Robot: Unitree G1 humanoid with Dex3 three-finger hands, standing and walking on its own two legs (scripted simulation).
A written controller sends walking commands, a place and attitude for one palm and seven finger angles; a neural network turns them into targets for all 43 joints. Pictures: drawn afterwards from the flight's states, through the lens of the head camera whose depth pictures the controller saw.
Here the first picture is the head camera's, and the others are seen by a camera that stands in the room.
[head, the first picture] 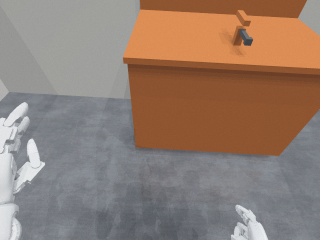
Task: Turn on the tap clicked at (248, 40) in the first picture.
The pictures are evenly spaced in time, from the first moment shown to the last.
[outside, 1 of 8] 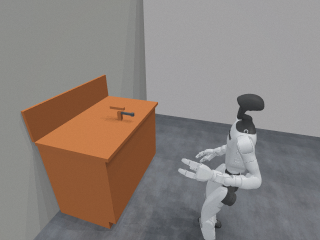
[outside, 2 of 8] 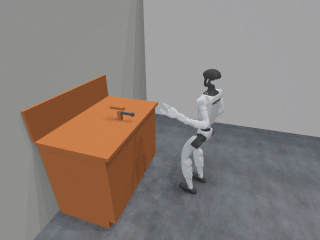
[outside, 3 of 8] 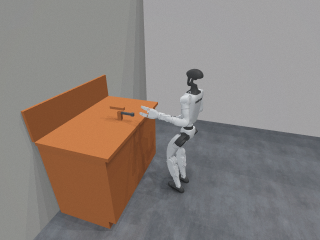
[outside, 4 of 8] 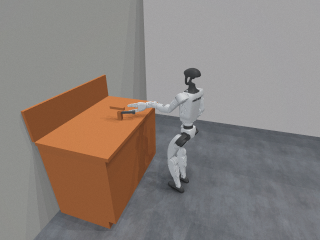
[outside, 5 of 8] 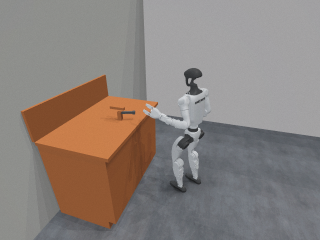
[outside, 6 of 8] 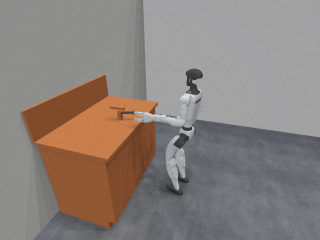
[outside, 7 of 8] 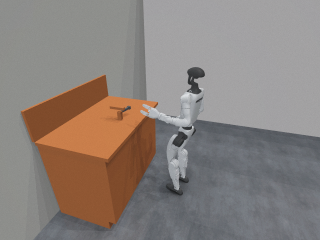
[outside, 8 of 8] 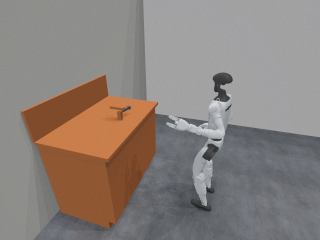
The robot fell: no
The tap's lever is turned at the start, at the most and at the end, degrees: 0 76 76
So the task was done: yes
